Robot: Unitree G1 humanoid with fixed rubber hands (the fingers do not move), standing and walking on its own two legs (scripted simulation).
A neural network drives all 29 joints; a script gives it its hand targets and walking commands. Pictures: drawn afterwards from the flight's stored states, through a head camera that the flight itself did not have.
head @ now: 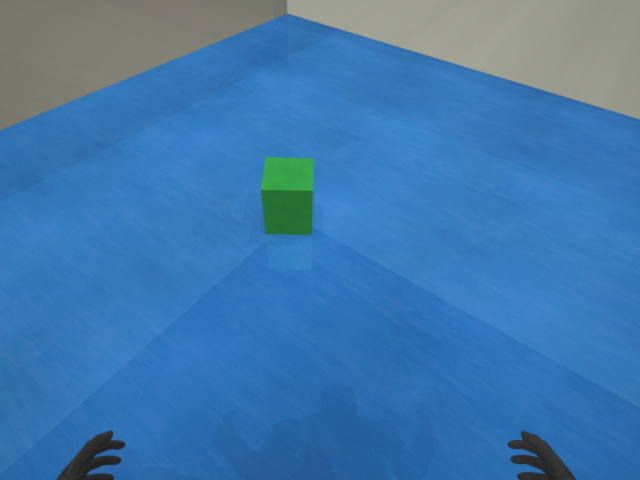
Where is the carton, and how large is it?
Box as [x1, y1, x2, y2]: [261, 157, 312, 234]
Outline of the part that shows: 266,157 261,186 265,232 311,234 312,158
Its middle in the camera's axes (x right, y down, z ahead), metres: -0.14 -0.16 +1.65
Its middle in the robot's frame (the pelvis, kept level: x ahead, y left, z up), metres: +1.30 +0.12 -0.63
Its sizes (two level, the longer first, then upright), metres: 0.210 0.200 0.250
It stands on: the floor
